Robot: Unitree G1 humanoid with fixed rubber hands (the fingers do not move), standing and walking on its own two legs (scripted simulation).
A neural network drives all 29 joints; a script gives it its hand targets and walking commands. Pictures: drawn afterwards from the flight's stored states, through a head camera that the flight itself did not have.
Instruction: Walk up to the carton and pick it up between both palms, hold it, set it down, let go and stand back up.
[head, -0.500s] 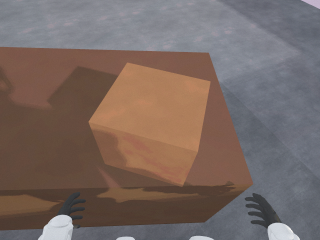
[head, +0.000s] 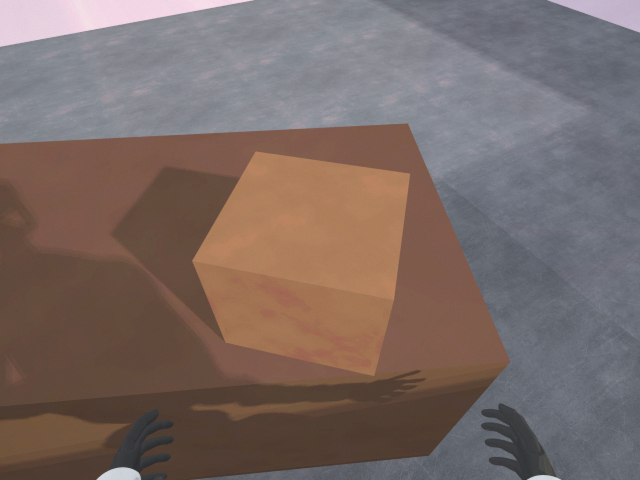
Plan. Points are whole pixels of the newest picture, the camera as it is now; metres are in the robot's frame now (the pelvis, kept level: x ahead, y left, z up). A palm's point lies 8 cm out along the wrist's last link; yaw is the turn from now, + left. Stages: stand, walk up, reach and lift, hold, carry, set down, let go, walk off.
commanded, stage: reach and lift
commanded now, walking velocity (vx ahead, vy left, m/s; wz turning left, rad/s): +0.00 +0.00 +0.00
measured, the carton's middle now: (313, 261) +0.44 +0.05 -0.02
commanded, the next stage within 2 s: none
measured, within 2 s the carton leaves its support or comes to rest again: neither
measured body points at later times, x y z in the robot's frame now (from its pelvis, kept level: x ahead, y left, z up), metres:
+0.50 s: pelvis +0.04 +0.01 +0.01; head +0.04 +0.02 +0.46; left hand +0.19 +0.27 -0.06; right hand +0.21 -0.20 -0.05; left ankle +0.02 +0.14 -0.73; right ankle +0.05 -0.15 -0.73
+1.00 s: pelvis +0.05 +0.03 +0.00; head +0.04 +0.05 +0.45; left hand +0.21 +0.27 -0.03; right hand +0.22 -0.18 -0.03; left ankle +0.02 +0.14 -0.73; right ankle +0.05 -0.15 -0.73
